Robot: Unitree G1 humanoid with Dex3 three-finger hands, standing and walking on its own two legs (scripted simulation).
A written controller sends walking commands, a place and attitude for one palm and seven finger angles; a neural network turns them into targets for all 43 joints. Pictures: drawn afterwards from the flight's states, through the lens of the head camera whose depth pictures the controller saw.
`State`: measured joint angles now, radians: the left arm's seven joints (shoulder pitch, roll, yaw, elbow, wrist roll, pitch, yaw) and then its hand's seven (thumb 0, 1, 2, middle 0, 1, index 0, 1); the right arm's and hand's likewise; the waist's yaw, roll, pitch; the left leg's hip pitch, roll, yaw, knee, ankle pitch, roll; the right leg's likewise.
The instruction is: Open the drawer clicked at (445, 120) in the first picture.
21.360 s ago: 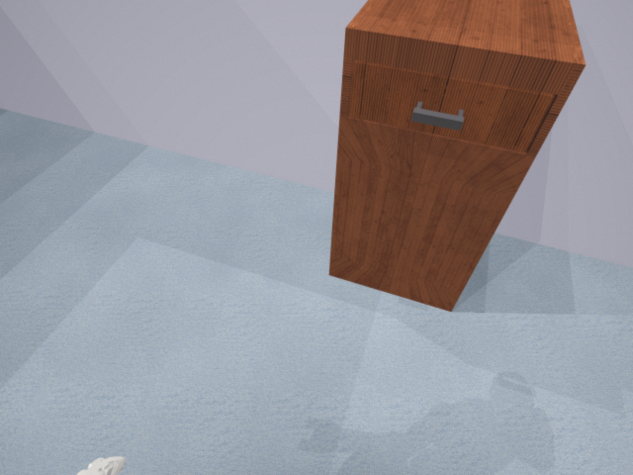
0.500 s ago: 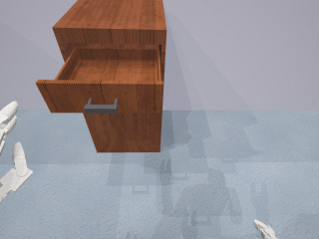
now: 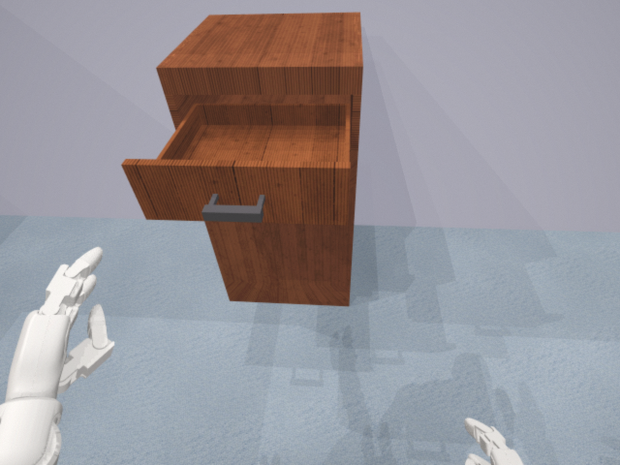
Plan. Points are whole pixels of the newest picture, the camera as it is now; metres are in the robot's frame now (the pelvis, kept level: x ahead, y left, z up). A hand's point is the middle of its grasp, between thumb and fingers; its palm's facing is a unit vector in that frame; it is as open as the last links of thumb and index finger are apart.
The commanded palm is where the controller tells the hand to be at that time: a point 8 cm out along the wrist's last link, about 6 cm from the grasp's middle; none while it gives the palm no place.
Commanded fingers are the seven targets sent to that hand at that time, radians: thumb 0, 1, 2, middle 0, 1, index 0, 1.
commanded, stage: let the arm hang, fingers relaxed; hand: left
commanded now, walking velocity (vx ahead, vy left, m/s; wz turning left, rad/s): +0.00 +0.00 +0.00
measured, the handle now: (235, 206) +0.56 +0.18 +0.02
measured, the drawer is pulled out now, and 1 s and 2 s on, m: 0.30 0.30 0.30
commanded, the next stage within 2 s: look to check the result in 1.02 s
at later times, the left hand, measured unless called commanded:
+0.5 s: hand out of the picture -0.04 +0.21 -0.15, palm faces +0.01 -0.97 -0.23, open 7.3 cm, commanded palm none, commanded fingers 0.00 0.90 0.90 -0.20 -0.30 -0.20 -0.30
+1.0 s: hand out of the picture +0.05 +0.20 -0.15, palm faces -0.02 -0.97 -0.23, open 7.3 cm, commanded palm none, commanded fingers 0.00 0.90 0.90 -0.20 -0.30 -0.20 -0.30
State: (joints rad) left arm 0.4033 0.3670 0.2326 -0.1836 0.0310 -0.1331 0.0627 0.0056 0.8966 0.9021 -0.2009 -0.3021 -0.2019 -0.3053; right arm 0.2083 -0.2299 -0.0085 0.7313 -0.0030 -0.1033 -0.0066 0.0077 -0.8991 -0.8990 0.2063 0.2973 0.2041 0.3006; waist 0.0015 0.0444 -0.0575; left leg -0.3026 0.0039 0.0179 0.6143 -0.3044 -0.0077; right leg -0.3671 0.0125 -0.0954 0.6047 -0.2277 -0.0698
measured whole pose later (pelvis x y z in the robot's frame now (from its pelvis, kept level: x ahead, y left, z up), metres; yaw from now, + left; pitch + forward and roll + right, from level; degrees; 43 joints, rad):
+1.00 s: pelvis +0.02 +0.02 +0.02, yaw -2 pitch -2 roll +0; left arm 0.22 0.16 0.02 1.13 0.02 -0.01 0.03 0.01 0.92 0.90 -0.20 -0.30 -0.20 -0.30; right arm 0.30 -0.14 -0.01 1.11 -0.01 0.00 -0.03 0.00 -0.91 -0.90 0.20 0.30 0.20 0.30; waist -0.02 0.02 0.05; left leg -0.13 -0.01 0.06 0.38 -0.23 0.02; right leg -0.21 0.01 -0.05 0.39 -0.15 -0.04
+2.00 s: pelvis +0.05 +0.01 +0.02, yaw -2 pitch -1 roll +0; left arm 0.10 0.28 0.02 1.13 0.01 -0.02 0.01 0.01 0.91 0.90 -0.20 -0.30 -0.20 -0.30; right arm 0.16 -0.29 -0.01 1.11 -0.01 0.01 -0.02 0.00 -0.90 -0.90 0.20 0.30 0.20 0.30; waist -0.02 0.02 0.07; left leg -0.06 0.02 0.05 0.30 -0.22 -0.01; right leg -0.14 0.05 -0.06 0.31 -0.15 -0.06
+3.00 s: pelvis +0.06 +0.02 +0.02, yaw -2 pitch -1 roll +0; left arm 0.08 0.33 0.01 1.12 0.01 -0.02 0.00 0.01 0.91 0.90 -0.20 -0.30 -0.20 -0.30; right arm 0.11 -0.32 -0.01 1.11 -0.01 0.00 -0.01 0.00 -0.90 -0.90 0.21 0.30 0.20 0.30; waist -0.02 0.00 0.08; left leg -0.03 0.00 0.05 0.27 -0.22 0.02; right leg -0.12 0.03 -0.05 0.29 -0.15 -0.04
